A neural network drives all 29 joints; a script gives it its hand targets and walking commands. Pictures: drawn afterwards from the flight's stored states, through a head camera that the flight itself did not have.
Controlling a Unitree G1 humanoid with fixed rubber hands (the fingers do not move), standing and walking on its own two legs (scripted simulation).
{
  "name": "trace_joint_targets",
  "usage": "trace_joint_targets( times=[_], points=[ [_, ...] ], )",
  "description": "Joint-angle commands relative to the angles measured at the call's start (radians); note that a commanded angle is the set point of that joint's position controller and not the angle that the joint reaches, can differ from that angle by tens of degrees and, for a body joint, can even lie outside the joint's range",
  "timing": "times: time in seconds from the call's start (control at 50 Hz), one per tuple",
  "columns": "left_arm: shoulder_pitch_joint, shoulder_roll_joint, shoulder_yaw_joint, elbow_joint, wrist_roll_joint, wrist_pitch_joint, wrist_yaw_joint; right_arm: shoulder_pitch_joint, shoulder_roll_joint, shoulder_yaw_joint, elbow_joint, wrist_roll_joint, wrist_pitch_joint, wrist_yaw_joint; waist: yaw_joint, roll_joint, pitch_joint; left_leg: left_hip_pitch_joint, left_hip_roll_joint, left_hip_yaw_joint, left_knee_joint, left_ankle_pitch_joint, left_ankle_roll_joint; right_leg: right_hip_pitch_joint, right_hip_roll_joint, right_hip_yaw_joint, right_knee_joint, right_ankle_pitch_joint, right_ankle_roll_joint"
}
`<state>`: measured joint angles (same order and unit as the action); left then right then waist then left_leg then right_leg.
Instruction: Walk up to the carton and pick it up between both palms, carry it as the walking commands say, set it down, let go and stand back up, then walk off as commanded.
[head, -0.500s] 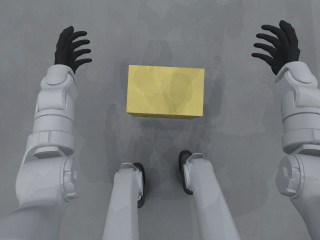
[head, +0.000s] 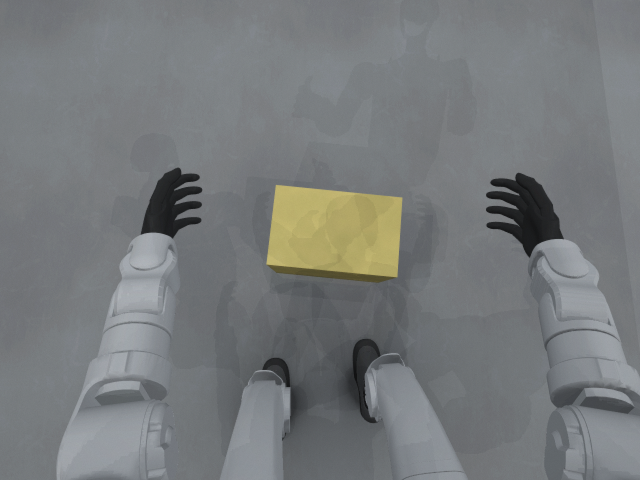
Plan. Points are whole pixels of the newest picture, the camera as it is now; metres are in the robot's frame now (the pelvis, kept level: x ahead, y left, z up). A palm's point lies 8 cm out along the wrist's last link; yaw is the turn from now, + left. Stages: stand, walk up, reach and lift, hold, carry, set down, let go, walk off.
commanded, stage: let go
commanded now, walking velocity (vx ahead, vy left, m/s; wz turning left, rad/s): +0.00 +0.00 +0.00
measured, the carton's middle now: (332, 239) +0.45 -0.05 -0.56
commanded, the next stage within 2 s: stand in 1.08 s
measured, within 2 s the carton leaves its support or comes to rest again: neither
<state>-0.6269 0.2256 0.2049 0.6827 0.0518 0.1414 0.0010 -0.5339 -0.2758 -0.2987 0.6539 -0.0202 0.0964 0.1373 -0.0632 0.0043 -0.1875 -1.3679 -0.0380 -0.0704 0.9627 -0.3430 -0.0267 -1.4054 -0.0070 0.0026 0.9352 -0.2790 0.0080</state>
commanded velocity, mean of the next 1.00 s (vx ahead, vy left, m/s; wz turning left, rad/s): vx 0.00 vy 0.00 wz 0.00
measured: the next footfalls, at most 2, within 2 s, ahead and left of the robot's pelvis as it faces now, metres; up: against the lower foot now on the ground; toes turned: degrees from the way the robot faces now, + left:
none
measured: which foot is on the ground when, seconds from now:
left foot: down 0.00-1.00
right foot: down 0.00-1.00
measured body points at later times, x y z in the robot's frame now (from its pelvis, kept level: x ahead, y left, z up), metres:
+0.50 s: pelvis +0.06 +0.01 +0.08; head +0.12 +0.01 +0.53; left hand +0.27 +0.23 +0.00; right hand +0.23 -0.23 +0.00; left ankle +0.03 +0.13 -0.65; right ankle +0.05 -0.12 -0.65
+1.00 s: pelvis +0.06 +0.00 +0.09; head +0.08 +0.00 +0.54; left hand +0.24 +0.23 +0.01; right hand +0.23 -0.24 +0.02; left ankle +0.03 +0.13 -0.65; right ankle +0.05 -0.12 -0.65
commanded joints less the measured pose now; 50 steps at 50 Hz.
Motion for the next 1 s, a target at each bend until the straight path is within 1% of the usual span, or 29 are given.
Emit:
trace_joint_targets(
  times=[0.0, 0.02, 0.04, 0.08, 0.1, 0.14, 0.16, 0.18, 0.24, 0.26, 0.3, 0.34, 0.36, 0.4, 0.42, 0.44, 0.48, 0.54, 0.58, 0.62, 0.66, 0.68, 0.76, 0.8, 0.84, 0.9, 0.94, 0.96, 0.98],
  points=[
    [-0.08, 0.12, 0.009, -0.271, -0.004, -0.016, 0.02, -0.098, -0.195, 0.059, -0.294, 0.074, -0.02, 0.02, 0.024, 0.056, -0.791, 0.448, -0.036, 0.071, -0.134, 0.274, -0.017, 0.808, 0.036, -0.011, -0.042, 0.418, -0.001],
    [0.045, 0.113, -0.007, -0.234, -0.014, -0.015, 0.02, 0.028, -0.164, 0.05, -0.261, 0.065, -0.019, 0.016, -0.012, -0.002, -0.751, 0.501, -0.041, 0.075, -0.153, 0.243, -0.01, 0.853, 0.04, -0.033, -0.059, 0.391, 0.017],
    [0.146, 0.043, -0.068, -0.332, -0.039, -0.024, 0.014, 0.195, -0.148, 0.085, -0.229, 0.074, -0.016, 0.026, -0.011, 0.056, -0.755, 0.613, -0.043, 0.06, -0.164, 0.341, -0.027, 0.876, 0.048, -0.038, -0.076, 0.413, 0.008],
    [0.256, 0.042, -0.08, -0.334, -0.05, -0.025, 0.007, 0.272, -0.124, 0.133, -0.267, 0.091, -0.009, 0.03, 0.011, 0.004, -0.71, 0.638, -0.038, 0.065, -0.202, 0.27, -0.01, 0.927, 0.049, -0.04, -0.104, 0.369, 0.014],
    [0.288, 0.059, -0.057, -0.292, -0.033, -0.034, 0.001, 0.364, -0.077, 0.154, -0.127, 0.096, -0.01, 0.032, 0.018, 0.044, -0.455, 0.586, -0.036, 0.081, -0.257, 0.182, -0.011, 0.892, 0.038, -0.012, -0.169, 0.29, 0.006],
    [0.24, 0.046, -0.053, -0.262, -0.044, -0.043, -0.006, 0.318, -0.104, 0.124, -0.155, 0.072, -0.018, 0.017, -0.005, 0.023, -0.296, 0.528, -0.032, 0.083, -0.286, 0.011, -0.005, 0.909, 0.036, 0.003, -0.215, 0.154, 0.012],
    [0.437, 0.063, -0.025, -0.146, 0.0, -0.045, -0.009, 0.347, -0.071, 0.135, -0.221, 0.055, -0.047, 0.013, 0.048, -0.031, -0.244, 0.607, -0.027, 0.079, -0.333, 0.011, 0.009, 0.889, 0.04, 0.001, -0.257, 0.136, 0.023],
    [0.363, 0.083, -0.026, -0.152, -0.013, -0.058, -0.014, 0.344, -0.11, 0.113, -0.21, 0.027, -0.047, -0.005, -0.01, -0.068, -0.138, 0.564, -0.02, 0.084, -0.331, -0.11, 0.0, 0.92, 0.028, 0.053, -0.3, 0.005, 0.015],
    [0.431, 0.094, -0.038, -0.263, -0.02, -0.104, -0.033, 0.449, -0.06, 0.154, -0.252, 0.037, -0.063, -0.029, 0.022, 0.008, -0.206, 0.641, -0.028, 0.085, -0.353, 0.024, -0.005, 1.093, 0.026, 0.034, -0.292, 0.187, 0.025],
    [0.513, 0.058, -0.081, -0.263, -0.059, -0.121, -0.04, 0.542, -0.037, 0.198, -0.271, 0.035, -0.07, -0.035, 0.018, -0.101, -0.244, 0.736, -0.024, 0.062, -0.379, 0.1, 0.015, 1.144, 0.041, 0.015, -0.293, 0.243, 0.031],
    [0.548, 0.075, -0.087, -0.278, -0.04, -0.129, -0.036, 0.559, -0.026, 0.209, -0.303, 0.052, -0.086, -0.039, 0.047, 0.053, -0.244, 0.887, -0.025, 0.085, -0.373, 0.18, -0.009, 1.147, 0.04, 0.002, -0.322, 0.269, 0.024],
    [0.656, 0.068, -0.105, -0.254, -0.034, -0.128, -0.032, 0.656, -0.054, 0.186, -0.272, 0.023, -0.088, -0.059, 0.015, 0.005, -0.105, 0.937, -0.019, 0.065, -0.428, 0.284, -0.014, 1.134, 0.049, 0.013, -0.379, 0.362, 0.015],
    [0.729, 0.067, -0.113, -0.277, -0.016, -0.131, -0.027, 0.68, -0.039, 0.232, -0.295, 0.058, -0.093, -0.045, 0.087, 0.103, -0.142, 0.984, -0.022, 0.067, -0.455, 0.333, -0.018, 1.166, 0.054, -0.004, -0.394, 0.364, 0.012],
    [0.706, 0.088, -0.098, -0.254, -0.022, -0.13, -0.028, 0.641, -0.078, 0.207, -0.328, 0.035, -0.088, -0.055, 0.064, 0.057, -0.028, 0.978, -0.012, 0.063, -0.475, 0.261, -0.013, 1.171, 0.055, 0.002, -0.427, 0.296, 0.014],
    [0.747, 0.057, -0.121, -0.24, -0.045, -0.135, -0.034, 0.683, -0.049, 0.22, -0.319, 0.031, -0.094, -0.058, 0.066, -0.037, -0.044, 0.984, -0.012, 0.061, -0.493, 0.321, 0.005, 1.223, 0.066, -0.014, -0.428, 0.358, 0.026],
    [0.77, 0.069, -0.144, -0.259, -0.04, -0.137, -0.035, 0.736, -0.059, 0.224, -0.322, 0.036, -0.097, -0.064, 0.029, -0.001, -0.034, 1.016, -0.015, 0.061, -0.506, 0.341, -0.001, 1.268, 0.064, 0.007, -0.452, 0.428, 0.018],
    [0.808, 0.069, -0.16, -0.275, -0.07, -0.13, -0.05, 0.741, -0.07, 0.185, -0.312, 0.004, -0.085, -0.072, -0.009, -0.091, 0.035, 1.057, -0.016, 0.068, -0.545, 0.342, -0.001, 1.268, 0.077, -0.015, -0.48, 0.42, 0.032],
    [0.896, 0.052, -0.166, -0.318, -0.054, -0.114, -0.043, 0.805, -0.041, 0.2, -0.309, -0.005, -0.057, -0.06, 0.047, -0.013, 0.063, 1.199, 0.003, 0.038, -0.592, 0.453, -0.024, 1.321, 0.095, -0.035, -0.503, 0.369, 0.018],
    [0.831, 0.069, -0.16, -0.361, -0.036, -0.107, -0.043, 0.723, -0.046, 0.229, -0.323, 0.03, -0.056, -0.052, 0.071, 0.067, 0.132, 1.202, 0.005, 0.058, -0.613, 0.35, -0.04, 1.277, 0.085, -0.03, -0.538, 0.268, 0.01],
    [0.824, 0.066, -0.158, -0.376, -0.044, -0.089, -0.051, 0.717, -0.062, 0.214, -0.336, 0.027, -0.039, -0.045, 0.051, 0.023, 0.151, 1.22, 0.014, 0.048, -0.61, 0.389, -0.031, 1.292, 0.084, -0.011, -0.535, 0.26, 0.009],
    [0.809, 0.065, -0.156, -0.357, -0.034, -0.066, -0.05, 0.687, -0.047, 0.239, -0.323, 0.048, -0.025, -0.042, 0.068, 0.12, 0.22, 1.18, 0.007, 0.056, -0.613, 0.325, -0.036, 1.301, 0.07, -0.005, -0.549, 0.231, -0.003],
    [0.788, 0.082, -0.142, -0.363, -0.058, -0.061, -0.056, 0.665, -0.073, 0.186, -0.361, 0.021, -0.013, -0.049, 0.039, 0.015, 0.19, 1.215, 0.007, 0.046, -0.623, 0.313, -0.029, 1.325, 0.077, -0.011, -0.538, 0.23, 0.016],
    [0.846, 0.082, -0.126, -0.32, -0.033, -0.009, -0.066, 0.729, -0.068, 0.203, -0.305, -0.001, 0.045, -0.051, 0.046, -0.045, 0.283, 1.186, 0.011, 0.062, -0.642, 0.203, -0.007, 1.345, 0.077, -0.03, -0.553, 0.166, 0.022],
    [0.861, 0.103, -0.104, -0.352, -0.007, -0.008, -0.067, 0.709, -0.09, 0.192, -0.344, 0.013, 0.05, -0.043, 0.059, 0.063, 0.223, 1.206, 0.003, 0.066, -0.633, 0.215, -0.011, 1.394, 0.07, -0.015, -0.548, 0.18, 0.012],
    [0.859, 0.083, -0.126, -0.333, -0.027, -0.018, -0.062, 0.722, -0.054, 0.207, -0.359, 0.002, 0.065, -0.061, 0.053, -0.04, 0.292, 1.192, -0.002, 0.054, -0.616, 0.237, 0.009, 1.368, 0.07, -0.002, -0.552, 0.201, 0.02],
    [0.837, 0.08, -0.157, -0.37, -0.049, -0.045, -0.05, 0.667, -0.069, 0.204, -0.413, 0.008, 0.074, -0.072, 0.089, 0.064, 0.103, 1.273, -0.007, 0.064, -0.581, 0.443, -0.01, 1.405, 0.079, -0.005, -0.494, 0.362, 0.016],
    [0.835, 0.093, -0.138, -0.35, -0.058, -0.065, -0.045, 0.724, -0.045, 0.233, -0.379, 0.003, 0.105, -0.094, 0.056, -0.017, 0.123, 1.306, 0.004, 0.036, -0.554, 0.416, -0.005, 1.38, 0.08, 0.035, -0.492, 0.346, 0.015],
    [0.834, 0.062, -0.159, -0.35, -0.037, -0.053, -0.043, 0.721, -0.026, 0.259, -0.366, -0.002, 0.117, -0.094, 0.1, 0.058, 0.191, 1.271, 0.006, 0.064, -0.56, 0.317, 0.006, 1.342, 0.061, 0.026, -0.506, 0.269, 0.007],
    [0.764, 0.111, -0.145, -0.38, -0.044, -0.056, -0.042, 0.665, -0.044, 0.235, -0.425, -0.016, 0.13, -0.114, 0.065, -0.022, 0.186, 1.277, 0.002, 0.057, -0.53, 0.341, -0.004, 1.302, 0.066, 0.024, -0.495, 0.294, 0.017]
  ],
)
